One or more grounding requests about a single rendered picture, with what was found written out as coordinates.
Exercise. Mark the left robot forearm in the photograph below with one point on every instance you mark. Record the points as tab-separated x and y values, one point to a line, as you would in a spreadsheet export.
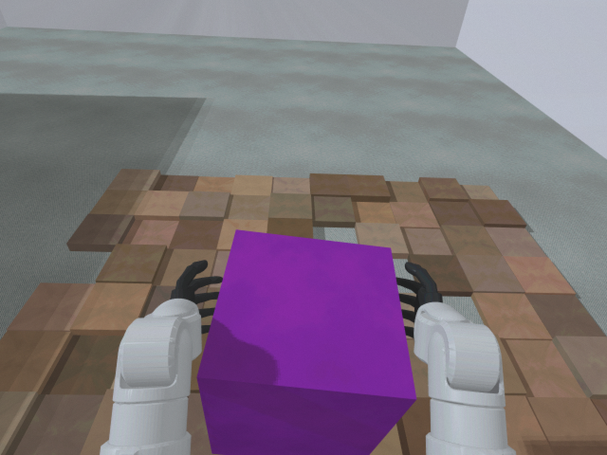
153	380

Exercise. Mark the left robot hand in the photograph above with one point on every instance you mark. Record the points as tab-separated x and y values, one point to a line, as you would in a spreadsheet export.
186	285

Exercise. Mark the carton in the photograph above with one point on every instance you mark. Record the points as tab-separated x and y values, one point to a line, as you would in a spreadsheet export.
307	352

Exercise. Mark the right robot hand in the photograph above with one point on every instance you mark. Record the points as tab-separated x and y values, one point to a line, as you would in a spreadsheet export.
426	291

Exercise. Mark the right robot forearm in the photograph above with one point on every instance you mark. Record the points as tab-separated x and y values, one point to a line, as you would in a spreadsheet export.
466	383

